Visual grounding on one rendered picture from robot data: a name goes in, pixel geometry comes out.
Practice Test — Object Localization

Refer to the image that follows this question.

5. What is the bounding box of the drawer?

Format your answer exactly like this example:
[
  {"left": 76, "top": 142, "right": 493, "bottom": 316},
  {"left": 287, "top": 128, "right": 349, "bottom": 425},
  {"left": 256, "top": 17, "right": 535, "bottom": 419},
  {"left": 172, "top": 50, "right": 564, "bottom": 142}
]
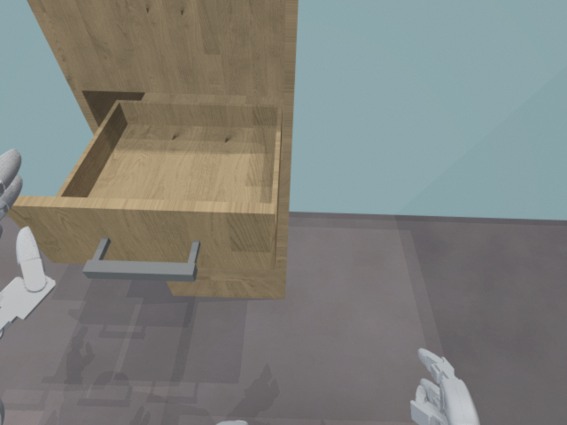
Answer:
[{"left": 7, "top": 100, "right": 283, "bottom": 270}]

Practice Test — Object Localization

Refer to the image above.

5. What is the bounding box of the robot right hand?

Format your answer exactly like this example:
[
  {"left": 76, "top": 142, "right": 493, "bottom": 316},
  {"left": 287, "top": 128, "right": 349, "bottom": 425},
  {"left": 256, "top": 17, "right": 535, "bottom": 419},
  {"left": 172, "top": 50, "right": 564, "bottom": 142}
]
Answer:
[{"left": 410, "top": 348, "right": 480, "bottom": 425}]

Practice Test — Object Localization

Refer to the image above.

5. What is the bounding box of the cabinet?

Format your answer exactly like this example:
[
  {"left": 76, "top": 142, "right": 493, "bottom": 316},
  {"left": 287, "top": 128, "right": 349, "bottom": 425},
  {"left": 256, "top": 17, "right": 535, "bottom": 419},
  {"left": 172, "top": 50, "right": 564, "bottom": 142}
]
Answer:
[{"left": 27, "top": 0, "right": 299, "bottom": 299}]

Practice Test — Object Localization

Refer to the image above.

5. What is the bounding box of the robot left hand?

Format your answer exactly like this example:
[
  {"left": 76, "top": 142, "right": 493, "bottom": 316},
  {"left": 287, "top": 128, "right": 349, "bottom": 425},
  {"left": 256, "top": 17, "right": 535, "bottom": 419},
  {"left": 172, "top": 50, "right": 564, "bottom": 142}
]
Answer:
[{"left": 0, "top": 149, "right": 56, "bottom": 339}]

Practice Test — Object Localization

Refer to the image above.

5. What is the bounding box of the handle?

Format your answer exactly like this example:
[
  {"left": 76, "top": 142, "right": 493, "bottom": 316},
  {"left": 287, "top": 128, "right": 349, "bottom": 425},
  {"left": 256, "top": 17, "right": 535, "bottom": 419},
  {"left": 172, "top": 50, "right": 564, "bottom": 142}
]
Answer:
[{"left": 82, "top": 237, "right": 200, "bottom": 282}]

